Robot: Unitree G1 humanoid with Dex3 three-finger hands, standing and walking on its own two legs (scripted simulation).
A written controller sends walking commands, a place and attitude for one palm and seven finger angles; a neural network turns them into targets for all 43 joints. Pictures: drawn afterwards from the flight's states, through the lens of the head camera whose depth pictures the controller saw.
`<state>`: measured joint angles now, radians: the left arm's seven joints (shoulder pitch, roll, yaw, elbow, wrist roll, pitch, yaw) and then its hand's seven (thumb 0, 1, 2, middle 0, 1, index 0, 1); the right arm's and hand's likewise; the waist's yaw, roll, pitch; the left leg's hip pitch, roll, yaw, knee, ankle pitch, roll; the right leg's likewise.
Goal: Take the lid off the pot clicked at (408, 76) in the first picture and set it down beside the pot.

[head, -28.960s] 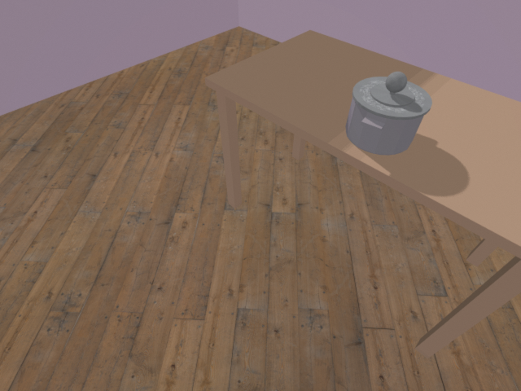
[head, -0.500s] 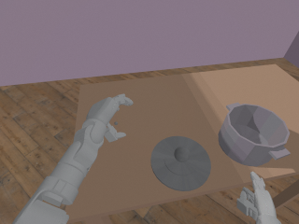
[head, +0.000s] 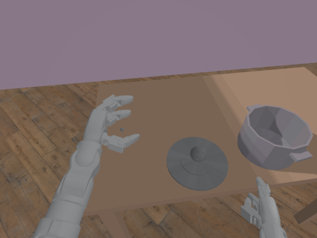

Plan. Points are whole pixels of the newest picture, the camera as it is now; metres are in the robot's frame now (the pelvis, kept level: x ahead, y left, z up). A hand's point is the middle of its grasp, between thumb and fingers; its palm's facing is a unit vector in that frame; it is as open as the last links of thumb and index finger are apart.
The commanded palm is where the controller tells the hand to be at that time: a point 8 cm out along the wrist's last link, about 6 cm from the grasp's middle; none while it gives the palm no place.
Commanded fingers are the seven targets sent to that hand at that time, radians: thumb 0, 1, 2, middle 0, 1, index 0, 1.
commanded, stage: draw the hand back to the body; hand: left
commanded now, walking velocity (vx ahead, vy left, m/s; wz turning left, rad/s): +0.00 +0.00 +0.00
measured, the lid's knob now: (198, 153) +0.38 -0.10 -0.03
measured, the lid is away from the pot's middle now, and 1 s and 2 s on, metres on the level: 0.26 0.26 0.26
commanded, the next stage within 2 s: step back with the hand held close in 1.56 s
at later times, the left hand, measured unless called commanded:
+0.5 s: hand (101, 132) +0.32 +0.15 +0.14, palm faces +0.11 -0.96 -0.25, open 9.0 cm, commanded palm +0.27 +0.21 +0.15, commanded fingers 0.00 0.66 0.91 -0.27 -0.35 -0.27 -0.35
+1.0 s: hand (65, 150) +0.25 +0.21 +0.15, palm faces +0.25 -0.91 -0.32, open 7.5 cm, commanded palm +0.21 +0.26 +0.16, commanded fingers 0.00 0.90 0.90 -0.20 -0.30 -0.20 -0.30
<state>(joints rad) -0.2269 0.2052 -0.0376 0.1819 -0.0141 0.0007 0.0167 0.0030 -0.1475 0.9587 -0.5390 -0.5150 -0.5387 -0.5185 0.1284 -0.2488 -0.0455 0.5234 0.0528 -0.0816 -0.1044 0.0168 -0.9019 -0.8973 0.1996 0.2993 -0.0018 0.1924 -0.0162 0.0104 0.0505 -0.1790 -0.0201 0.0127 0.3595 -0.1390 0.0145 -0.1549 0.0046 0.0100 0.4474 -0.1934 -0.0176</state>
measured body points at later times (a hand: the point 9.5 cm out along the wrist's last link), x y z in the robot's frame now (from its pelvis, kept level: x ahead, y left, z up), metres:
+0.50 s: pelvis +0.04 -0.01 +0.00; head +0.02 -0.01 +0.45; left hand +0.30 +0.20 +0.15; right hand +0.21 -0.27 -0.04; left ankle +0.08 +0.12 -0.74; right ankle +0.04 -0.10 -0.74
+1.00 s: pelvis +0.03 +0.01 +0.00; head +0.00 +0.01 +0.45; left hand +0.23 +0.26 +0.17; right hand +0.21 -0.26 -0.04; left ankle +0.08 +0.12 -0.74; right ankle +0.04 -0.10 -0.74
